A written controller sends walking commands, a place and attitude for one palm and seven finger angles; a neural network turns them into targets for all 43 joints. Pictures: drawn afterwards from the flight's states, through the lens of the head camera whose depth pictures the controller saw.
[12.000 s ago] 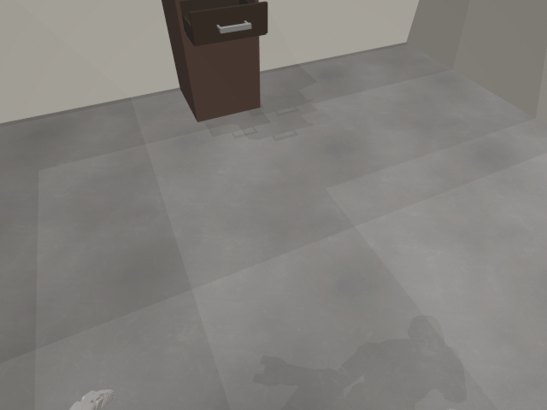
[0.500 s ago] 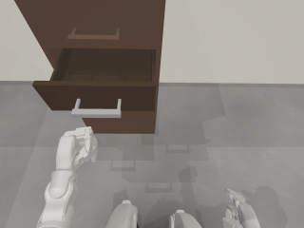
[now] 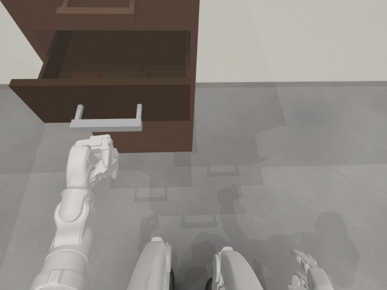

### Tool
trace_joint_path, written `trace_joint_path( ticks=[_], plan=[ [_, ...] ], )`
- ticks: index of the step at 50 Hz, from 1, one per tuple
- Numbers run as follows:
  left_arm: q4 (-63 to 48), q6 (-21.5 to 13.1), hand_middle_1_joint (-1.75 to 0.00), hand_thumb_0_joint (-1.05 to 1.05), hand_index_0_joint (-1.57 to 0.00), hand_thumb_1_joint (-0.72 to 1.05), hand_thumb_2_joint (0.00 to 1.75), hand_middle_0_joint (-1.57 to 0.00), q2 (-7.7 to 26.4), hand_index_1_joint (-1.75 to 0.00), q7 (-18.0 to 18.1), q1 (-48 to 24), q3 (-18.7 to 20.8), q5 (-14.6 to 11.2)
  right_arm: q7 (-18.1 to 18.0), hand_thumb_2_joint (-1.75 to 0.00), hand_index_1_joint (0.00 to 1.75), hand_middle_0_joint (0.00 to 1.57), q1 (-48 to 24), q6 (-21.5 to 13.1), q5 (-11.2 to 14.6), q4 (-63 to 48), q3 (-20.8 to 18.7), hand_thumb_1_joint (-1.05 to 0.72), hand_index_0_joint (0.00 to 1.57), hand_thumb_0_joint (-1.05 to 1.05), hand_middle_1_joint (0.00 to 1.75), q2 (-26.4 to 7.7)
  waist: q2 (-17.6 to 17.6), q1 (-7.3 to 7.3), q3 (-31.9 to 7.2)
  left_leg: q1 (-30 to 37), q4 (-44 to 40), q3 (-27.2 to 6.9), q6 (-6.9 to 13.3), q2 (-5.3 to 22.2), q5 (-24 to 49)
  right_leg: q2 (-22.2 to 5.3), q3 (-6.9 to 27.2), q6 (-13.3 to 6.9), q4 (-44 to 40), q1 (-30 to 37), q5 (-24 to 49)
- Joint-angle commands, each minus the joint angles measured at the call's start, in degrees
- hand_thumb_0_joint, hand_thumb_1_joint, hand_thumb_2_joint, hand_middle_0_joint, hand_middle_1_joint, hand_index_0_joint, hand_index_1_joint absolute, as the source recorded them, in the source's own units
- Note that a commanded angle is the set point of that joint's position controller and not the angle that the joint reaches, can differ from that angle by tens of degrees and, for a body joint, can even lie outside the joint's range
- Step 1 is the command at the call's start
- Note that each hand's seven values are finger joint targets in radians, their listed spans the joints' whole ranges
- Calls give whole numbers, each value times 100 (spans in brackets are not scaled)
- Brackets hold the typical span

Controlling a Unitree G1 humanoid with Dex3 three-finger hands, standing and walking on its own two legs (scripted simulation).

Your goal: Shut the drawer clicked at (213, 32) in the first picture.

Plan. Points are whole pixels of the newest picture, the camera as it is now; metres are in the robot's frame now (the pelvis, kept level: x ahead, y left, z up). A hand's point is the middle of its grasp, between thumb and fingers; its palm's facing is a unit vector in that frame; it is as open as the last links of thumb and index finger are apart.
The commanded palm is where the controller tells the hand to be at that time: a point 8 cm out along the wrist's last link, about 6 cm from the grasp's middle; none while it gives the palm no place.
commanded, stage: bring the fist close to the handle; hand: left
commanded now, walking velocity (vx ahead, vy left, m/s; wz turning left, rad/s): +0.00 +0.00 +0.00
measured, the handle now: (108, 117) +0.49 +0.22 -0.02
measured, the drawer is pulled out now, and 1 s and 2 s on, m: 0.18 0.18 0.07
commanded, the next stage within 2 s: push the drawer shut in 0.74 s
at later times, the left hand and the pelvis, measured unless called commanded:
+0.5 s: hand (121, 154) +0.39 +0.18 -0.02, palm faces +0.04 -1.00 -0.02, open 3.2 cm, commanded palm +0.37 +0.22 -0.01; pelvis -0.02 +0.02 -0.03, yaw -1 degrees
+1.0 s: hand (121, 148) +0.41 +0.18 -0.02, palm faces +0.06 -1.00 -0.03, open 3.2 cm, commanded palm +0.39 +0.22 -0.01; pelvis -0.01 +0.01 -0.03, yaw -1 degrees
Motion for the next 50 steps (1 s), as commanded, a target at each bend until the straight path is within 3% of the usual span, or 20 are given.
trace_joint_path(
  ticks=[1, 4, 7, 14, 17, 21, 24, 27, 29, 30, 31, 32, 35, 39, 42, 44, 46, 50],
  plan=[
    [-737, -259, -160, 0, -140, 90, 90, -140, 838, -160, -26, -1367, 325, -72, -54, -90, 30, 20, 259, -132, 57, -590, -326, -90, 20, 0, 30, -832, 10, -118, -2333, 1596, -622, -273, 20, -135, 1602, -38, 610, 212, -1040, 1014, 2071],
    [-671, -320, -160, 0, -140, 90, 90, -140, 938, -160, 61, -1734, 483, -79, -69, -90, 30, 20, 273, -115, 52, -565, -326, -90, 20, 0, 30, -827, -114, -145, -2385, 1427, -524, -288, 30, -140, 1470, -32, 626, 220, -986, 935, 1905],
    [-726, -502, -160, 0, -140, 90, 90, -140, 975, -160, 126, -1876, 539, -21, -52, -90, 30, 20, 305, -133, 20, -529, -341, -90, 20, 0, 30, -840, 122, -108, -2707, 1708, -465, -367, -7, -119, 1706, -10, 510, 184, -764, 641, 1985],
    [-9, -509, -160, 0, -140, 90, 90, -140, 746, -160, 130, -2357, 237, 144, 11, -90, 30, 20, 373, -63, -6, -395, -346, -90, 20, 0, 30, -937, 202, -321, -2499, 1634, -350, -536, -46, -92, 1317, 12, 373, 165, -605, -199, 1373],
    [22, -497, -160, 0, -140, 90, 90, -140, 862, -160, 158, -2561, 373, 129, 21, -90, 30, 20, 397, -15, -5, -436, -349, -90, 20, 0, 30, -973, 291, -276, -2717, 1666, -302, -583, -57, -96, 1383, 14, 337, 145, -479, -301, 1374],
    [-610, -563, -160, 0, -140, 90, 90, -140, 1081, -160, 265, -2596, 556, 88, 44, -90, 30, 20, 410, 40, -3, -535, -358, -90, 20, 0, 30, -978, 491, -123, -3340, 2158, -374, -655, -101, -70, 1776, 32, 319, 125, -412, -160, 1589],
    [-790, -527, -160, 0, -140, 90, 90, -140, 908, -160, 358, -2433, 380, 141, 82, -90, 30, 20, 413, 93, 8, -542, -366, -90, 20, 0, 30, -936, 437, -158, -3304, 2238, -416, -663, -107, -47, 1805, 33, 300, 140, -457, -121, 1619],
    [-267, -369, -160, 0, -140, 90, 90, -140, 948, -160, 410, -2378, 429, 200, 49, -90, 30, 20, 436, 164, 24, -485, -341, -90, 20, 0, 30, -955, -39, -289, -2695, 1674, -409, -645, -59, -61, 1360, 47, 308, 177, -534, -151, 1384],
    [-83, -313, -160, 0, -140, 90, 90, -140, 893, -160, 406, -2446, 409, 181, 31, -90, 30, 20, 426, 179, 42, -481, -321, -90, 20, 0, 30, -937, -161, -322, -2432, 1359, -408, -571, -19, -103, 1014, 40, 360, 196, -649, -71, 1172],
    [-61, -324, -160, 0, -140, 90, 90, -140, 941, -160, 390, -2496, 439, 187, 21, -90, 30, 20, 434, 171, 35, -511, -313, -90, 20, 0, 30, -940, -42, -288, -2411, 1305, -408, -559, -19, -121, 976, 49, 367, 169, -632, -68, 1129],
    [1, -342, -160, 0, -140, 90, 90, -140, 934, -160, 378, -2561, 426, 200, 13, -90, 30, 20, 411, 183, 43, -499, -307, -90, 20, 0, 30, -944, -74, -299, -2404, 1330, -428, -570, -29, -115, 902, 37, 359, 169, -643, -124, 1056],
    [-58, -386, -160, 0, -140, 90, 90, -140, 897, -160, 368, -2679, 378, 193, 4, -90, 30, 20, 384, 176, 44, -501, -310, -90, 20, 0, 30, -939, 108, -304, -2417, 1423, -429, -568, -35, -115, 879, 30, 365, 162, -649, -224, 1026],
    [-377, -543, -160, 0, -140, 90, 90, -140, 896, -160, 315, -2872, 297, 167, 2, -90, 30, 20, 447, 126, 19, -475, -325, -90, 20, 0, 30, -941, 420, -306, -2793, 1867, -379, -634, -59, -83, 1292, 43, 339, 129, -543, -310, 1283],
    [-264, -570, -160, 0, -140, 90, 90, -140, 776, -160, 260, -2675, 199, 163, 35, -90, 30, 20, 429, 141, 11, -436, -330, -90, 20, 0, 30, -921, 406, -294, -2833, 1937, -361, -618, -70, -86, 1418, 36, 346, 141, -575, -252, 1382],
    [-65, -476, -160, 0, -140, 90, 90, -140, 1013, -160, 287, -2477, 469, 157, 31, -90, 30, 20, 437, 192, 17, -460, -324, -90, 20, 0, 30, -949, 237, -230, -2787, 1722, -339, -596, -61, -95, 1474, 45, 345, 145, -526, -108, 1494],
    [-40, -452, -160, 0, -140, 90, 90, -140, 1070, -160, 334, -2880, 482, 179, 8, -90, 30, 20, 439, 222, 25, -439, -311, -90, 20, 0, 30, -937, 150, -331, -2660, 1564, -305, -568, -35, -101, 1369, 42, 369, 167, -559, -75, 1467],
    [-102, -486, -160, 0, -140, 90, 90, -140, 1143, -160, 370, -3066, 540, 206, -6, -90, 30, 20, 454, 213, 12, -428, -316, -90, 20, 0, 30, -936, 354, -314, -2782, 1698, -272, -568, -43, -99, 1473, 42, 375, 160, -533, -171, 1513],
    [-1, -565, -160, 0, -140, 90, 90, -140, 1304, -160, 360, -3351, 652, 207, -20, -90, 30, 20, 539, 183, -24, -358, -312, -90, 20, 0, 30, -946, 342, -377, -3020, 1688, -142, -555, -31, -103, 1696, 63, 405, 161, -466, -48, 1734]
  ],
)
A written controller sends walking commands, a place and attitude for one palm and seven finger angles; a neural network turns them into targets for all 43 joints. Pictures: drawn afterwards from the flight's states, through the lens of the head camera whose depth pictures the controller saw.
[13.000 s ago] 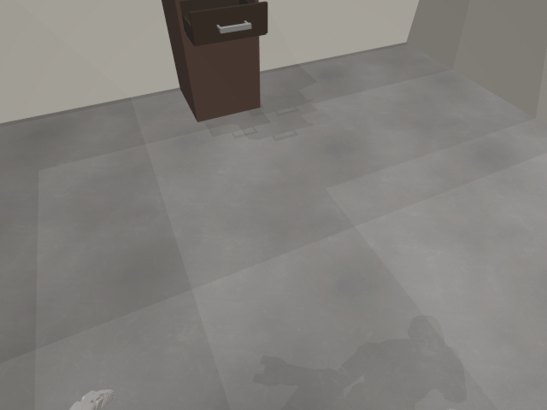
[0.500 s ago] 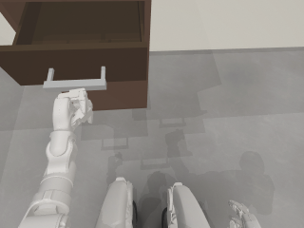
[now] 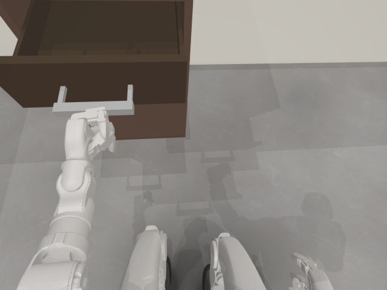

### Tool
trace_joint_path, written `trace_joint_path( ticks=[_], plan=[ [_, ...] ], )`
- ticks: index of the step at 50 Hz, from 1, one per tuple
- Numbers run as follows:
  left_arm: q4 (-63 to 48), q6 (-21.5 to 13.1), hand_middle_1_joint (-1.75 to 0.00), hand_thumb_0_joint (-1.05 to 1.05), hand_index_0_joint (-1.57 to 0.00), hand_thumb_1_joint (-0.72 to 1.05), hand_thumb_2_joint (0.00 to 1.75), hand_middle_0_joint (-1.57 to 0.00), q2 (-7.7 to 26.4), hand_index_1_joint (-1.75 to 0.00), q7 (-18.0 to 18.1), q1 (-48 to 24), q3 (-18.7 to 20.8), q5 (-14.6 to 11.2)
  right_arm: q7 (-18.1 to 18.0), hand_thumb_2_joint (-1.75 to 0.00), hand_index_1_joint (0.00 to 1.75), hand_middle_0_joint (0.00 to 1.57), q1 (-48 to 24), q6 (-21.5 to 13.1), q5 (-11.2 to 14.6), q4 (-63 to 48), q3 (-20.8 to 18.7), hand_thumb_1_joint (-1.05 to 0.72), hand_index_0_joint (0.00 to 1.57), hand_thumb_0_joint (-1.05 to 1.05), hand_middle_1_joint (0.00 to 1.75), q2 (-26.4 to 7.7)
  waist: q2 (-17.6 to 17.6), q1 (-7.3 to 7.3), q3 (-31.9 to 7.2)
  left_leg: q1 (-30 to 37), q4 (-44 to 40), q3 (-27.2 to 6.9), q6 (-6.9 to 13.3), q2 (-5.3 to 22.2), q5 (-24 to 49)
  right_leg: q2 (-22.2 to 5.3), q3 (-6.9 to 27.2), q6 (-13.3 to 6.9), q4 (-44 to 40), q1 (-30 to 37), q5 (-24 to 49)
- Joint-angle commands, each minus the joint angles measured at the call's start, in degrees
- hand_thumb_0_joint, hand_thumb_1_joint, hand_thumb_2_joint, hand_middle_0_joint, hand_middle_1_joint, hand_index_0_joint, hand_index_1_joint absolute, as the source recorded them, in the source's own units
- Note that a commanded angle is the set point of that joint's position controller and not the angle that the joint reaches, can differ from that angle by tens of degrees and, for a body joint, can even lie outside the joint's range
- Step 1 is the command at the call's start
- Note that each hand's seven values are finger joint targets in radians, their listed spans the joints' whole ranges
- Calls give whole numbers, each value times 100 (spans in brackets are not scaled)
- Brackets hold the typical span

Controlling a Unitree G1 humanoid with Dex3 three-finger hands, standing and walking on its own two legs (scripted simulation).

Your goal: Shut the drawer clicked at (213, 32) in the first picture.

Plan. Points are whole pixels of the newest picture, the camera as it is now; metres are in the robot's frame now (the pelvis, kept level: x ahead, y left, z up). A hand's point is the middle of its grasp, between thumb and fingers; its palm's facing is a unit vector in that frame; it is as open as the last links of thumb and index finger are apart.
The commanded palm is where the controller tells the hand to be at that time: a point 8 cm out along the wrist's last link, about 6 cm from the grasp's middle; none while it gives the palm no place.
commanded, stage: push the drawer shut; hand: left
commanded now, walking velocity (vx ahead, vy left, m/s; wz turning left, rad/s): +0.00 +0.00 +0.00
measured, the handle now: (96, 99) +0.49 +0.22 +0.01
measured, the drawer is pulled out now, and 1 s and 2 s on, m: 0.18 0.07 0.00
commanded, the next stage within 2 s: pull the fist back off the drawer in 1.92 s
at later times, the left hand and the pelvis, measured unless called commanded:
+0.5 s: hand (110, 119) +0.45 +0.19 +0.00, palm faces +0.07 -1.00 -0.04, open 2.9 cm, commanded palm +0.46 +0.22 +0.01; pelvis -0.02 -0.01 -0.02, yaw +0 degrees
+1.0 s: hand (113, 91) +0.52 +0.19 +0.01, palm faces +0.08 -1.00 -0.03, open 3.1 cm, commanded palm +0.53 +0.20 +0.01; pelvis -0.03 +0.01 -0.03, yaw -2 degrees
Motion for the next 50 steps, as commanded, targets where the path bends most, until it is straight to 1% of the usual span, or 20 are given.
trace_joint_path(
  ticks=[1, 4, 5, 9, 13, 14, 15, 17, 20, 22, 31, 35, 37, 38, 39, 40, 41, 43, 45, 50],
  plan=[
    [-1136, -505, -160, 0, -140, 90, 90, -140, 1082, -160, 5, -2126, 284, -36, -77, -90, 30, 20, 585, -130, 5, -342, -337, -90, 20, 0, 30, -872, 321, -205, -2965, 2677, -772, -518, -130, -109, 1838, 67, 457, 94, -1071, 895, 1882],
    [-933, -468, -160, 0, -140, 90, 90, -140, 1109, -160, -100, -2299, 297, -52, -77, -90, 30, 20, 630, -108, 11, -283, -343, -90, 20, 0, 30, -888, 305, -264, -2908, 2607, -741, -504, -124, -102, 1791, 73, 468, 108, -1104, 879, 1870],
    [-949, -482, -160, 0, -140, 90, 90, -140, 1219, -160, -122, -2528, 331, -62, -97, -90, 30, 20, 653, -114, 5, -258, -340, -90, 20, 0, 30, -901, 363, -306, -2913, 2618, -709, -526, -111, -100, 1813, 82, 471, 95, -1079, 831, 1876],
    [-689, -502, -160, 0, -140, 90, 90, -140, 1223, -160, -130, -3233, 285, -32, -143, -90, 30, 20, 693, -121, -3, -132, -326, -90, 20, 0, 30, -905, 377, -454, -2777, 2545, -693, -542, -92, -104, 1497, 69, 480, 115, -1178, 653, 1539],
    [-322, -575, -160, 0, -140, 90, 90, -140, 1495, -160, -132, -3813, 419, 11, -184, -90, 30, 20, 754, -139, -30, -35, -291, -90, 20, 0, 30, -940, 390, -518, -2836, 2381, -620, -585, -75, -110, 1232, 82, 480, 104, -1131, 512, 1244],
    [-179, -577, -160, 0, -140, 90, 90, -140, 1393, -160, -146, -3945, 310, 24, -186, -90, 30, 20, 752, -143, -30, -24, -283, -90, 20, 0, 30, -929, 438, -562, -2756, 2350, -629, -583, -68, -126, 1089, 87, 487, 105, -1171, 440, 1114],
    [-189, -608, -160, 0, -140, 90, 90, -140, 1488, -160, -141, -4167, 369, 5, -195, -90, 30, 20, 802, -157, -44, -3, -282, -90, 20, 0, 30, -952, 436, -615, -2808, 2415, -626, -626, -50, -119, 1097, 100, 464, 98, -1142, 380, 1110],
    [-77, -633, -160, 0, -140, 90, 90, -140, 1604, -160, -159, -4282, 430, 31, -199, -90, 30, 20, 812, -164, -53, 5, -275, -90, 20, 0, 30, -967, 584, -563, -3027, 2427, -604, -610, -61, -127, 1045, 95, 502, 91, -1151, 413, 1042],
    [213, -602, -160, 0, -140, 90, 90, -140, 1797, -160, -166, -4664, 477, 46, -203, -90, 30, 20, 880, -157, -60, 40, -231, -90, 20, 0, 30, -1006, 577, -662, -2850, 2290, -627, -671, -42, -122, 809, 120, 480, 75, -1138, 284, 856],
    [333, -567, -160, 0, -140, 90, 90, -140, 1746, -160, -157, -4820, 395, 79, -191, -90, 30, 20, 877, -156, -53, 43, -215, -90, 20, 0, 30, -1011, 706, -691, -2905, 2313, -644, -684, -45, -118, 710, 124, 477, 75, -1143, 204, 781],
    [901, -444, -160, 0, -140, 90, 90, -140, 2397, -160, -94, -5416, 770, 227, -161, -90, 30, 20, 1108, -104, -98, 69, -160, -90, 20, 0, 30, -1129, 711, -818, -2869, 2020, -584, -760, -15, -70, 549, 153, 446, 69, -1044, 29, 674],
    [968, -402, -160, 0, -140, 90, 90, -140, 2295, -160, -91, -5725, 645, 289, -118, -90, 30, 20, 1235, -98, -131, 95, -153, -90, 20, 0, 30, -1148, 1058, -897, -2945, 2332, -652, -896, -42, -42, 582, 159, 344, 41, -953, -298, 732],
    [1049, -356, -160, 0, -140, 90, 90, -140, 2426, -160, -65, -5812, 711, 343, -115, -90, 30, 20, 1289, -78, -150, 122, -155, -90, 20, 0, 30, -1204, 1119, -922, -3022, 2418, -659, -969, -59, -12, 555, 151, 326, 48, -920, -441, 745],
    [1171, -302, -160, 0, -140, 90, 90, -140, 2441, -160, -45, -5872, 710, 358, -113, -90, 30, 20, 1326, -64, -150, 145, -147, -90, 20, 0, 30, -1215, 963, -1001, -2911, 2321, -664, -994, -46, 3, 452, 159, 311, 61, -926, -481, 703],
    [1084, -292, -160, 0, -140, 90, 90, -140, 2531, -160, -35, -6037, 741, 365, -117, -90, 30, 20, 1359, -66, -162, 144, -134, -90, 20, 0, 30, -1224, 982, -1026, -2946, 2298, -645, -995, -33, 6, 454, 151, 318, 69, -920, -461, 708],
    [1084, -305, -160, 0, -140, 90, 90, -140, 2622, -160, -22, -6082, 815, 391, -113, -90, 30, 20, 1402, -73, -173, 141, -131, -90, 20, 0, 30, -1223, 1087, -979, -2991, 2402, -675, -1035, -50, 6, 533, 153, 295, 49, -882, -492, 734],
    [1094, -284, -160, 0, -140, 90, 90, -140, 2528, -160, -22, -6117, 727, 422, -96, -90, 30, 20, 1419, -67, -174, 143, -132, -90, 20, 0, 30, -1219, 1192, -1005, -3079, 2474, -676, -1035, -56, 9, 583, 151, 289, 53, -892, -517, 768],
    [1222, -211, -160, 0, -140, 90, 90, -140, 2664, -160, 2, -6188, 806, 455, -90, -90, 30, 20, 1467, -41, -186, 168, -118, -90, 20, 0, 30, -1248, 1084, -1053, -2968, 2386, -661, -1072, -53, 36, 552, 157, 281, 55, -891, -567, 766],
    [1171, -197, -160, 0, -140, 90, 90, -140, 2650, -160, 22, -6372, 784, 505, -75, -90, 30, 20, 1553, -47, -208, 167, -119, -90, 20, 0, 30, -1238, 1190, -1085, -3119, 2526, -653, -1132, -57, 48, 636, 159, 251, 53, -827, -665, 803],
    [1309, -89, -160, 0, -140, 90, 90, -140, 2984, -160, 25, -6553, 982, 573, -61, -90, 30, 20, 1679, -8, -235, 189, -74, -90, 20, 0, 30, -1253, 1227, -1142, -3119, 2415, -560, -1096, -39, 66, 850, 174, 251, 54, -836, -609, 893]
  ],
)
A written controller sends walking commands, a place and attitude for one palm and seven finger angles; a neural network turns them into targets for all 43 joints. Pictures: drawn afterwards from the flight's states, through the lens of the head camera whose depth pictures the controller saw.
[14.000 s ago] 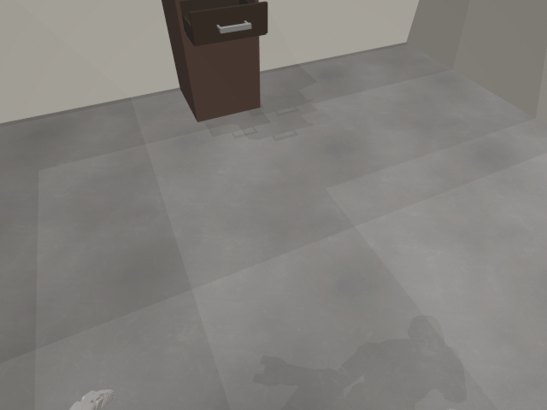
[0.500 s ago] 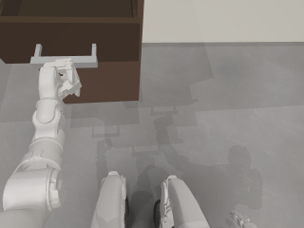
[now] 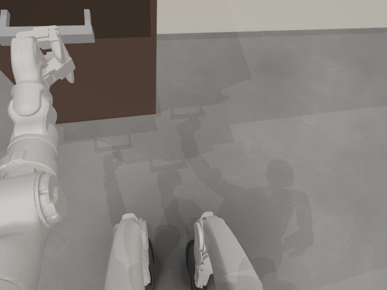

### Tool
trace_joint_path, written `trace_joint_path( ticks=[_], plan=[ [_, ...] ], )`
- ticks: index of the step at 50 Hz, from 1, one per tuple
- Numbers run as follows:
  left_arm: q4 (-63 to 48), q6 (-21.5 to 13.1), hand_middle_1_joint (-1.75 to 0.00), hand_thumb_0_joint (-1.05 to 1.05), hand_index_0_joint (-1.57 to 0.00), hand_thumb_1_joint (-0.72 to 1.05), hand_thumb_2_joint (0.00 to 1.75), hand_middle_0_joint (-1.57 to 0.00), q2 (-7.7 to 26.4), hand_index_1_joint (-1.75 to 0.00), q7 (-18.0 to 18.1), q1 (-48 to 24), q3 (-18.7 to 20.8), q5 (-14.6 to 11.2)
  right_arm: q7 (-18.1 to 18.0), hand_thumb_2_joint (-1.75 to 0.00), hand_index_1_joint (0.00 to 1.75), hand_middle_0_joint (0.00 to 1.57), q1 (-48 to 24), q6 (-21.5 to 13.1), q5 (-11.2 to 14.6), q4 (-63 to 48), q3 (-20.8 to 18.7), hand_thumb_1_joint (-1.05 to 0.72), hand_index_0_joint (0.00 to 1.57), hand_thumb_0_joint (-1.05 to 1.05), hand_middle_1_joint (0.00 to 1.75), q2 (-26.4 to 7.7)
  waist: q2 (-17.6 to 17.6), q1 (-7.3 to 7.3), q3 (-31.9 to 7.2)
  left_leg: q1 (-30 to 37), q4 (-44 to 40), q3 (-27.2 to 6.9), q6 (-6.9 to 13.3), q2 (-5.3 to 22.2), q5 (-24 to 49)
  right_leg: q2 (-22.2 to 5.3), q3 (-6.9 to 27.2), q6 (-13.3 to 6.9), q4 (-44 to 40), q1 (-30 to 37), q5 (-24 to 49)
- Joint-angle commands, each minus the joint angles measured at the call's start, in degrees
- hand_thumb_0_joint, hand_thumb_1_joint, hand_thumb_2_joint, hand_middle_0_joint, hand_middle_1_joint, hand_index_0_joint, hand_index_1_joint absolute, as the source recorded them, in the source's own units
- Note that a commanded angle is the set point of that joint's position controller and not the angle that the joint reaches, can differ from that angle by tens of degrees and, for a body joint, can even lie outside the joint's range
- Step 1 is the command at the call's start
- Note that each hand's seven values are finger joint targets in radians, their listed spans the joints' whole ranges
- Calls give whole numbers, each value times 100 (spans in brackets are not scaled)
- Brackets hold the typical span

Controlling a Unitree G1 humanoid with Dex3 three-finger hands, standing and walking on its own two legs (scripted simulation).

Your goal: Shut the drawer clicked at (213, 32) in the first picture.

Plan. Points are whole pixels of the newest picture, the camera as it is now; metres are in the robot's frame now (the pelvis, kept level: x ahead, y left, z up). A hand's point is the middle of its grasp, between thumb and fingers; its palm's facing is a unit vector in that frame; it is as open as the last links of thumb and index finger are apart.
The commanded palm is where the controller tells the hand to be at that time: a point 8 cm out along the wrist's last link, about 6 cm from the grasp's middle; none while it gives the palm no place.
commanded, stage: push the drawer shut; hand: left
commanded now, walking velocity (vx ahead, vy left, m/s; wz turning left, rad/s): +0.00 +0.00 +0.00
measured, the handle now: (47, 25) +0.61 +0.25 +0.04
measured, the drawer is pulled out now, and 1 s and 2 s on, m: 0.07 0.00 0.00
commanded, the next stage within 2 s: pull the fist back off the drawer in 0.92 s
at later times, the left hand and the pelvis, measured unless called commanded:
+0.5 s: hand (65, 36) +0.59 +0.21 +0.04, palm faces +0.12 -0.99 -0.02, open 3.3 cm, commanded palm +0.61 +0.21 +0.04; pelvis +0.01 +0.00 +0.00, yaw -1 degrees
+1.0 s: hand (61, 24) +0.62 +0.22 +0.04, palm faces +0.11 -0.99 -0.04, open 3.3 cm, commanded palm +0.67 +0.20 +0.04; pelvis +0.00 +0.00 -0.02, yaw -3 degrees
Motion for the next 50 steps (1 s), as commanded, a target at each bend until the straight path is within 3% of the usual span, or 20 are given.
trace_joint_path(
  ticks=[1, 6, 9, 11, 14, 21, 25, 30, 32, 34, 37, 39, 41, 44, 46, 48, 50],
  plan=[
    [-1433, -323, -160, 0, -140, 90, 90, -140, 1492, -160, 108, -3438, 207, -16, -65, -90, 30, 20, 1059, -13, 0, -177, -410, -90, 20, 0, 30, -1201, 1267, -378, -3342, 3608, -1053, -874, -118, -10, 724, 98, 472, 23, -1165, 399, 678],
    [-1515, -251, -160, 0, -140, 90, 90, -140, 1462, -160, 84, -3639, 174, 0, -16, -90, 30, 20, 1173, 26, -37, -159, -407, -90, 20, 0, 30, -1203, 1389, -473, -3462, 3881, -1016, -954, -134, 38, 1066, 117, 423, 24, -1147, 294, 863],
    [-1399, -152, -160, 0, -140, 90, 90, -140, 1792, -160, 50, -3690, 369, 24, -14, -90, 30, 20, 1240, 65, -34, -154, -371, -90, 20, 0, 30, -1207, 1207, -491, -3428, 3542, -892, -837, -86, 30, 1155, 138, 464, 39, -1178, 545, 898],
    [-1421, -146, -160, 0, -140, 90, 90, -140, 1738, -160, 15, -3739, 311, 53, -1, -90, 30, 20, 1258, 77, -37, -162, -376, -90, 20, 0, 30, -1204, 1443, -493, -3510, 3730, -880, -867, -105, 38, 1314, 134, 446, 20, -1147, 409, 976],
    [-1370, -68, -160, 0, -140, 90, 90, -140, 1901, -160, -10, -3855, 391, 53, -5, -90, 30, 20, 1302, 111, -44, -154, -352, -90, 20, 0, 30, -1206, 1352, -552, -3417, 3592, -813, -838, -79, 53, 1344, 151, 455, 35, -1166, 462, 996],
    [-1434, 15, -160, 0, -140, 90, 90, -140, 1839, -160, -13, -4269, 234, 165, 24, -90, 30, 20, 1417, 146, -78, -128, -349, -90, 20, 0, 30, -1215, 1695, -677, -3523, 3945, -796, -973, -109, 94, 1520, 153, 384, 18, -1101, 129, 1076],
    [-1235, 155, -160, 0, -140, 90, 90, -140, 2134, -160, 5, -4473, 332, 242, 6, -90, 30, 20, 1498, 158, -83, -119, -288, -90, 20, 0, 30, -1219, 1522, -786, -3476, 3578, -676, -912, -42, 81, 1455, 176, 417, 33, -1090, 250, 1046],
    [-1327, 240, -160, 0, -140, 90, 90, -140, 2244, -160, -43, -4786, 263, 321, 13, -90, 30, 20, 1571, 172, -106, -123, -244, -90, 20, 0, 30, -1200, 1902, -832, -3576, 3680, -604, -891, -47, 86, 1641, 176, 409, 13, -1066, 205, 1139],
    [-1372, 283, -160, 0, -140, 90, 90, -140, 2436, -160, -56, -4833, 343, 345, 14, -90, 30, 20, 1592, 194, -113, -153, -227, -90, 20, 0, 30, -1224, 1982, -818, -3689, 3698, -566, -879, -46, 96, 1713, 193, 419, 14, -1067, 257, 1183],
    [-1122, 393, -160, 0, -140, 90, 90, -140, 2520, -160, -72, -4785, 333, 395, 9, -90, 30, 20, 1604, 214, -98, -160, -187, -90, 20, 0, 30, -1228, 1894, -863, -3475, 3483, -549, -868, -30, 104, 1572, 202, 421, 19, -1082, 232, 1115],
    [-1238, 445, -160, 0, -140, 90, 90, -140, 2539, -160, -87, -5068, 237, 462, 2, -90, 30, 20, 1671, 215, -116, -153, -170, -90, 20, 0, 30, -1239, 2062, -953, -3509, 3649, -564, -949, -38, 129, 1623, 198, 369, 14, -1032, 75, 1139],
    [-1239, 504, -160, 0, -140, 90, 90, -140, 2703, -160, -92, -5118, 324, 476, -8, -90, 30, 20, 1709, 214, -115, -157, -153, -90, 20, 0, 30, -1251, 1997, -969, -3587, 3545, -510, -915, -16, 131, 1592, 207, 399, 25, -1049, 157, 1142],
    [-1229, 533, -160, 0, -140, 90, 90, -140, 2575, -160, -95, -5310, 182, 473, -20, -90, 30, 20, 1725, 207, -114, -137, -139, -90, 20, 0, 30, -1250, 2104, -1054, -3446, 3552, -534, -959, -21, 138, 1457, 204, 380, 26, -1036, -43, 1065],
    [-1090, 625, -160, 0, -140, 90, 90, -140, 2678, -160, -80, -5334, 153, 486, -65, -90, 30, 20, 1727, 177, -104, -143, -83, -90, 20, 0, 30, -1259, 1958, -1117, -3271, 3232, -545, -917, 9, 142, 1085, 212, 407, 43, -1073, 20, 890],
    [-1096, 643, -160, 0, -140, 90, 90, -140, 2651, -160, -101, -5412, 67, 472, -91, -90, 30, 20, 1708, 129, -98, -137, -61, -90, 20, 0, 30, -1261, 2109, -1163, -3266, 3242, -552, -913, 13, 147, 1011, 199, 414, 42, -1079, -56, 862],
    [-1127, 655, -160, 0, -140, 90, 90, -140, 2891, -160, -140, -5472, 141, 472, -132, -90, 30, 20, 1707, 95, -93, -132, -27, -90, 20, 0, 30, -1288, 2159, -1156, -3318, 3174, -557, -916, 10, 165, 903, 196, 420, 44, -1058, -22, 810],
    [-1176, 671, -160, 0, -140, 90, 90, -140, 2710, -160, -159, -5563, -4, 470, -138, -90, 30, 20, 1688, 47, -78, -124, -31, -90, 20, 0, 30, -1282, 2412, -1195, -3305, 3415, -644, -1005, -14, 184, 789, 200, 374, 22, -1036, -286, 765]
  ],
)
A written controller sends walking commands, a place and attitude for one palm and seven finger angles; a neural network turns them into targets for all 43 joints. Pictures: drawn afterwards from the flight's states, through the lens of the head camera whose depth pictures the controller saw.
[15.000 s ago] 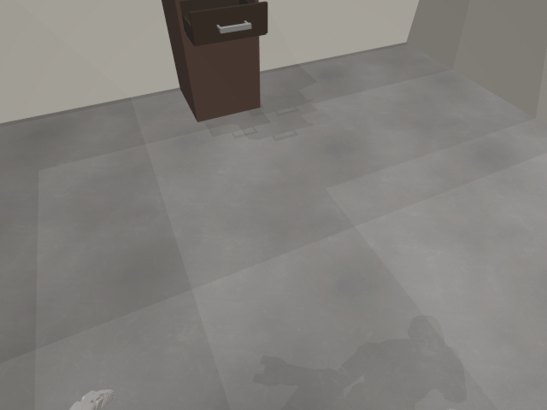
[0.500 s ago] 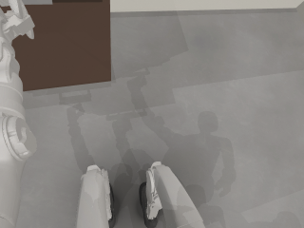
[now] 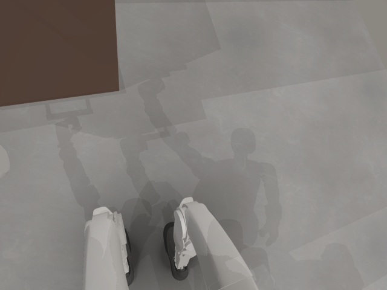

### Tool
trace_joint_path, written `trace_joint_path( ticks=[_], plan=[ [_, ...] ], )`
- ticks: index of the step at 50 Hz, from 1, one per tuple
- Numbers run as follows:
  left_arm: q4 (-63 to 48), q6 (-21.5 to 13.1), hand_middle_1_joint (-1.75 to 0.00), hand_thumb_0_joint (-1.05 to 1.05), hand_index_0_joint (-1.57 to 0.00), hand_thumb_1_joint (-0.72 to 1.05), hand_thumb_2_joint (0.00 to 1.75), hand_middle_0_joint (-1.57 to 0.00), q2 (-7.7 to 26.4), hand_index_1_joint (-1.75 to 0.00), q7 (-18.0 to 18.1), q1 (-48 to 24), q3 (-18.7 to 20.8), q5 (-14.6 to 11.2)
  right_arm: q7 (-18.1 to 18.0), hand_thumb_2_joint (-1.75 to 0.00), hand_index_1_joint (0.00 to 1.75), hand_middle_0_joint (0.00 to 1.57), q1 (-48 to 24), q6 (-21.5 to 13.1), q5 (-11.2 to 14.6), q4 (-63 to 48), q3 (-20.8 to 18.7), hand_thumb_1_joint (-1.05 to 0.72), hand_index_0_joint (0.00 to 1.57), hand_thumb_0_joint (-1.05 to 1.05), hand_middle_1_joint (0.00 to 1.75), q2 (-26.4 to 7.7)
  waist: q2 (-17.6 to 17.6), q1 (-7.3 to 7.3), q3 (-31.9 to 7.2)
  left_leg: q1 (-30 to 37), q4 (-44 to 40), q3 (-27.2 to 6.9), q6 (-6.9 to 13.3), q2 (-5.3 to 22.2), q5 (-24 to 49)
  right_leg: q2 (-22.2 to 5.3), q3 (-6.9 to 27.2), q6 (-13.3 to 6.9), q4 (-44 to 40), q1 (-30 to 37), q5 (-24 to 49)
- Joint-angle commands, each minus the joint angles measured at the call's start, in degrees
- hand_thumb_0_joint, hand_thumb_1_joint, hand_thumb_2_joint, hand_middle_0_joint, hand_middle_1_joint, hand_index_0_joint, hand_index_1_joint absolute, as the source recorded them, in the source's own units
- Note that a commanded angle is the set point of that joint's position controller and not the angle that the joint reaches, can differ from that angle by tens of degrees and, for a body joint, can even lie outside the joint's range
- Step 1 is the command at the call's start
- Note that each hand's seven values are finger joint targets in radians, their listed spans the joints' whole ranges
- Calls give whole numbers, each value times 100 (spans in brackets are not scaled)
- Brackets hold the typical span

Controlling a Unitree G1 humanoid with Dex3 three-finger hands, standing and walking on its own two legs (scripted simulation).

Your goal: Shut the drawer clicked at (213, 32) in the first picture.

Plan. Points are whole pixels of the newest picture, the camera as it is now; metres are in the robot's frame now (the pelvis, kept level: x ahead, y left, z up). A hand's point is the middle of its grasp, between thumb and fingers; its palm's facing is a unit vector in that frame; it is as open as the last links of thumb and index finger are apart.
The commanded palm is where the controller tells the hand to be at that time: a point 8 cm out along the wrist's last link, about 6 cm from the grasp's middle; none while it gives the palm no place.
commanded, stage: pull the fist back off the drawer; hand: left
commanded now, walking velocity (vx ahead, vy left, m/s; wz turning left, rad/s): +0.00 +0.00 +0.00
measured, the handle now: out of the picture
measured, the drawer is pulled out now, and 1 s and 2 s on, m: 0.00 0.00 0.00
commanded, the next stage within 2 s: draw the hand back to the body in 0.72 s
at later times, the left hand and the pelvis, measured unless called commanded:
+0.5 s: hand out of the picture +0.61 +0.25 +0.06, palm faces +0.16 -0.99 -0.03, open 3.3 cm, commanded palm +0.60 +0.22 +0.06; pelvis +0.00 +0.01 +0.01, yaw +0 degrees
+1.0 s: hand out of the picture +0.56 +0.25 +0.09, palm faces +0.16 -0.98 -0.07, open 3.2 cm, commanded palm +0.51 +0.27 +0.11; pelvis +0.05 +0.01 +0.06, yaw +2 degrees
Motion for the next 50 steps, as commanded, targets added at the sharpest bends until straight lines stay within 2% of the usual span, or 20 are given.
trace_joint_path(
  ticks=[1, 5, 9, 10, 13, 16, 19, 21, 22, 23, 24, 31, 32, 38, 39, 41, 42, 45, 47, 50],
  plan=[
    [-1662, -387, -160, 0, -140, 90, 90, -140, 1032, -160, 157, -3641, -91, -117, -141, -90, 30, 20, 1390, -60, 31, 84, -444, -90, 20, 0, 30, -1409, 2427, -538, -3533, 4193, -1029, -738, 27, 94, 707, 56, 627, 93, -1192, 381, 684],
    [-1760, -332, -160, 0, -140, 90, 90, -140, 1004, -160, 161, -3624, -49, -128, -132, -90, 30, 20, 1433, -96, 30, 47, -454, -90, 20, 0, 30, -1408, 2581, -469, -3659, 4470, -1113, -848, -11, 90, 728, 61, 562, 54, -1142, 273, 711],
    [-1647, -215, -160, 0, -140, 90, 90, -140, 965, -160, 201, -3516, -6, -129, -120, -90, 30, 20, 1443, -88, 21, 38, -448, -90, 20, 0, 30, -1429, 2374, -443, -3476, 4314, -1184, -884, -26, 89, 497, 54, 536, 68, -1153, 304, 644],
    [-1636, -225, -160, 0, -140, 90, 90, -140, 981, -160, 210, -3510, 10, -109, -111, -90, 30, 20, 1470, -94, 17, 41, -446, -90, 20, 0, 30, -1442, 2447, -422, -3454, 4448, -1260, -975, -46, 107, 454, 48, 506, 53, -1119, 187, 612],
    [-1583, -144, -160, 0, -140, 90, 90, -140, 701, -160, 267, -3432, -93, -121, -88, -90, 30, 20, 1448, -101, -1, 34, -472, -90, 20, 0, 30, -1446, 2252, -447, -3341, 4377, -1303, -1039, -49, 114, 248, 36, 478, 67, -1114, 90, 555],
    [-1729, -193, -160, 0, -140, 90, 90, -140, 772, -160, 304, -3288, 54, -110, -45, -90, 30, 20, 1519, -102, -16, 31, -506, -90, 20, 0, 30, -1445, 2368, -304, -3588, 4636, -1331, -1078, -90, 123, 531, 26, 453, 48, -1060, 128, 662],
    [-1774, -175, -160, 0, -140, 90, 90, -140, 567, -160, 316, -3132, -10, -146, -11, -90, 30, 20, 1512, -93, -13, 38, -546, -90, 20, 0, 30, -1433, 2203, -297, -3526, 4593, -1340, -1065, -88, 126, 514, 31, 470, 60, -1096, 151, 660],
    [-1815, -206, -160, 0, -140, 90, 90, -140, 450, -160, 312, -2841, 15, -169, 36, -90, 30, 20, 1518, -87, -4, 17, -577, -90, 20, 0, 30, -1427, 2306, -179, -3559, 4838, -1444, -1137, -142, 146, 596, 19, 438, 44, -1088, 111, 687],
    [-1887, -214, -160, 0, -140, 90, 90, -140, 426, -160, 314, -2812, 22, -198, 47, -90, 30, 20, 1499, -82, -2, 35, -588, -90, 20, 0, 30, -1414, 2298, -175, -3564, 4857, -1443, -1103, -139, 146, 643, 20, 448, 45, -1108, 143, 716],
    [-1858, -218, -160, 0, -140, 90, 90, -140, 558, -160, 324, -2604, 164, -182, 54, -90, 30, 20, 1505, -64, -3, 15, -594, -90, 20, 0, 30, -1416, 2212, -74, -3581, 4807, -1445, -1078, -143, 137, 679, 19, 449, 39, -1095, 244, 713],
    [-1929, -220, -160, 0, -140, 90, 90, -140, 409, -160, 319, -2573, 75, -210, 69, -90, 30, 20, 1489, -63, 7, 5, -609, -90, 20, 0, 30, -1395, 2120, -104, -3616, 4767, -1426, -1034, -122, 130, 737, 33, 463, 48, -1123, 306, 736],
    [-2288, -413, -160, 0, -140, 90, 90, -140, 438, -160, 250, -1411, 455, -391, 140, -90, 30, 20, 1467, 2, 60, -101, -692, -90, 20, 0, 30, -1290, 1798, 286, -3979, 4756, -1309, -638, -89, 83, 1818, 59, 570, 70, -1288, 1242, 1206],
    [-2411, -460, -160, 0, -140, 90, 90, -140, 397, -160, 231, -1407, 414, -403, 152, -90, 30, 20, 1420, 17, 67, -90, -699, -90, 20, 0, 30, -1271, 1833, 293, -4031, 4777, -1287, -595, -89, 78, 1949, 58, 589, 72, -1303, 1314, 1296],
    [-2320, -651, -160, 0, -140, 90, 90, -140, 343, -160, 243, -1090, 601, -514, 164, -90, 30, 20, 1406, 78, 84, -39, -776, -90, 20, 0, 30, -1209, 1311, 290, -3823, 4433, -1144, -386, -25, 47, 2369, 60, 688, 134, -1378, 1824, 1789],
    [-2259, -665, -160, 0, -140, 90, 90, -140, 348, -160, 231, -932, 639, -530, 174, -90, 30, 20, 1409, 83, 86, -62, -775, -90, 20, 0, 30, -1191, 1282, 353, -3806, 4331, -1147, -337, -24, 23, 2388, 65, 705, 137, -1380, 1982, 1875],
    [-2097, -717, -160, 0, -140, 90, 90, -140, 245, -160, 208, -787, 568, -511, 175, -90, 30, 20, 1364, 109, 87, -45, -777, -90, 20, 0, 30, -1178, 1268, 341, -3703, 4285, -1109, -300, -22, 10, 2521, 42, 716, 134, -1348, 1951, 2037],
    [-2371, -731, -160, 0, -140, 90, 90, -140, 276, -160, 174, -486, 658, -552, 194, -90, 30, 20, 1367, 138, 109, -133, -805, -90, 20, 0, 30, -1171, 1228, 521, -3943, 4436, -1197, -258, -30, 0, 2616, 52, 736, 133, -1391, 2260, 2164],
    [-3823, -782, -160, 0, -140, 90, 90, -140, 320, -160, 61, 554, 783, -756, 251, -90, 30, 20, 1190, 189, 247, -468, -932, -90, 20, 0, 30, -1156, 1793, 1082, -5184, 5657, -1629, -187, -130, -53, 3531, 28, 831, 78, -1565, 3219, 3010],
    [-4557, -585, -160, 0, -140, 90, 90, -140, 10, -160, -10, 1337, 653, -976, 287, -90, 30, 20, 1079, 200, 380, -584, -998, -90, 20, 0, 30, -1110, 1627, 1193, -5434, 6154, -1913, -169, -158, -72, 3909, 19, 809, 111, -1833, 3716, 3406],
    [-5208, -208, -160, 0, -140, 90, 90, -140, -625, -160, -55, 2200, 359, -1334, 217, -90, 30, 20, 923, 137, 557, -654, -1051, -90, 20, 0, 30, -1056, 748, 1097, -4825, 6032, -2301, -70, -73, -139, 3675, -1, 840, 199, -2336, 4412, 3758]
  ],
)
